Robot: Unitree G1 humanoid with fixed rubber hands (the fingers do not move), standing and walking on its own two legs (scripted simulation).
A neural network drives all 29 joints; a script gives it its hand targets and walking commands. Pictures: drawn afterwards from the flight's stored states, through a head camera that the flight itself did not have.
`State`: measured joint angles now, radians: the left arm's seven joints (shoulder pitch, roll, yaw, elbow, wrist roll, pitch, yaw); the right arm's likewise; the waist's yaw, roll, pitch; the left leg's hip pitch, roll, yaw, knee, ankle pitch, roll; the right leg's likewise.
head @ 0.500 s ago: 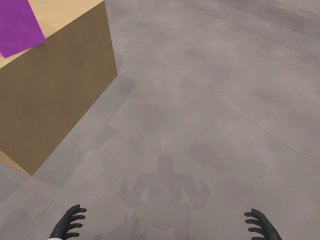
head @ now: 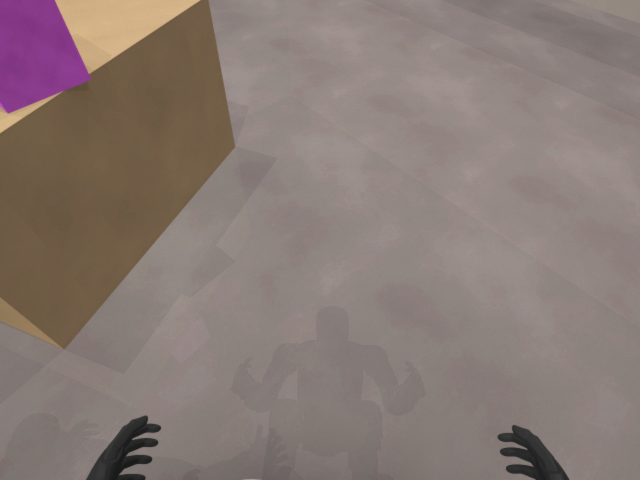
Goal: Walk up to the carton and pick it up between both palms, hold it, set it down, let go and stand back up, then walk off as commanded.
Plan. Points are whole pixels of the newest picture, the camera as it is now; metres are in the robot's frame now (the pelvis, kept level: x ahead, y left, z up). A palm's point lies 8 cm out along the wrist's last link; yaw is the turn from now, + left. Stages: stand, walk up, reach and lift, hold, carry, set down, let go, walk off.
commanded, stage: stand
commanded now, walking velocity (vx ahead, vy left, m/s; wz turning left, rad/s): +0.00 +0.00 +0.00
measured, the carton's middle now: (3, 31) +1.01 +0.77 +0.04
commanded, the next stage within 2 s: none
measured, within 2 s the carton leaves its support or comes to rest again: neither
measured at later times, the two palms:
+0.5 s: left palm out of the picture +0.12 +0.27 -0.09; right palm out of the picture +0.12 -0.28 -0.09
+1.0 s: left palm out of the picture +0.10 +0.27 -0.10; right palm out of the picture +0.10 -0.29 -0.09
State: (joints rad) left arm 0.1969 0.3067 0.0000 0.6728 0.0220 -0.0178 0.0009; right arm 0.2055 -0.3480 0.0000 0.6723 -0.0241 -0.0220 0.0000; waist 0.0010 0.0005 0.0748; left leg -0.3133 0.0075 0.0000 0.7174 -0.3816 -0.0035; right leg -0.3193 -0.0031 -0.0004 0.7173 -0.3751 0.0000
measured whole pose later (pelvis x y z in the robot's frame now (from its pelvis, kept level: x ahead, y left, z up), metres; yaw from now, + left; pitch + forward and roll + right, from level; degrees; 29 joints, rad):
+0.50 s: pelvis +0.00 +0.00 +0.00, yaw +0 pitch -1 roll +0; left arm 0.20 0.31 0.00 0.73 0.02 -0.02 0.00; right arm 0.20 -0.35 0.00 0.73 -0.02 -0.02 0.00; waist 0.00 0.00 0.06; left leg -0.31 0.01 0.00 0.72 -0.38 0.00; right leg -0.32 0.00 0.00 0.72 -0.37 0.00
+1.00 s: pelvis -0.01 +0.00 +0.00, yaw +0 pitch -1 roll +0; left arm 0.20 0.31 0.00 0.81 0.01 -0.02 0.00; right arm 0.20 -0.36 0.00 0.80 -0.01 -0.03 0.00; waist 0.00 0.00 0.04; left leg -0.32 0.01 0.00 0.68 -0.35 0.00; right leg -0.32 0.00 0.00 0.68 -0.34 0.00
